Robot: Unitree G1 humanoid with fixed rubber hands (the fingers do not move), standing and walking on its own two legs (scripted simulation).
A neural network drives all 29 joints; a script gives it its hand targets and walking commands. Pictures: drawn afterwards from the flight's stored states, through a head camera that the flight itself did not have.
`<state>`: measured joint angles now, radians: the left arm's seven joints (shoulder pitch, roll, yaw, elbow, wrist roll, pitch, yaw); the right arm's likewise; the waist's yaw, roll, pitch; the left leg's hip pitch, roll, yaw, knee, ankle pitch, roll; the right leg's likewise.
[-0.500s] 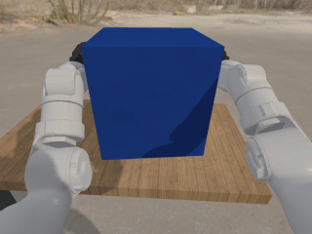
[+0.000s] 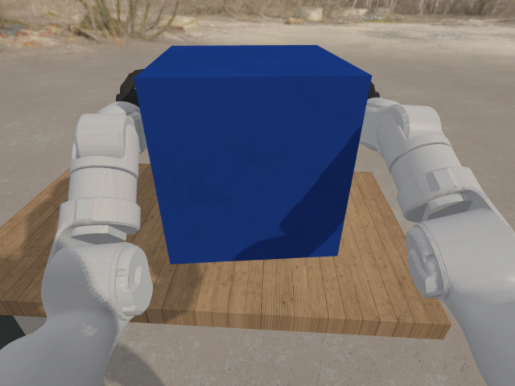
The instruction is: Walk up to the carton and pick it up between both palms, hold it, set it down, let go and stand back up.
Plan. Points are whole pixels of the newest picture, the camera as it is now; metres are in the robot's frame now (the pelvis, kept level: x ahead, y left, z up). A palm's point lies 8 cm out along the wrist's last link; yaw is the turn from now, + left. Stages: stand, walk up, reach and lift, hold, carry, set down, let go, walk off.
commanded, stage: hold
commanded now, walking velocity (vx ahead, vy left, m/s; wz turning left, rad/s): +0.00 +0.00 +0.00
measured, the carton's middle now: (250, 145) +0.39 +0.00 +0.28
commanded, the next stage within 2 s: none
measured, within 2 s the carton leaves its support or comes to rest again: neither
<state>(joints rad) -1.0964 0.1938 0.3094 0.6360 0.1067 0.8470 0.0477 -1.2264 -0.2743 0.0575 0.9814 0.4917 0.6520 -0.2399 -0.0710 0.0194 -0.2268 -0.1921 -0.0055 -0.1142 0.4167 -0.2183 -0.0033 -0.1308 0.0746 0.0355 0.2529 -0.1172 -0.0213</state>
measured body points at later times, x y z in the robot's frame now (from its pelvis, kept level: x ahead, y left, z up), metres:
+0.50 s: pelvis +0.00 +0.00 +0.00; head -0.09 +0.02 +0.44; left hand +0.39 +0.17 +0.32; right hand +0.39 -0.16 +0.32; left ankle +0.00 +0.12 -0.75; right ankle +0.01 -0.11 -0.75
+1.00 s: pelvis +0.00 +0.00 +0.00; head -0.09 +0.01 +0.44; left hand +0.40 +0.17 +0.33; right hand +0.39 -0.17 +0.33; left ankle +0.00 +0.12 -0.75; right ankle +0.01 -0.11 -0.75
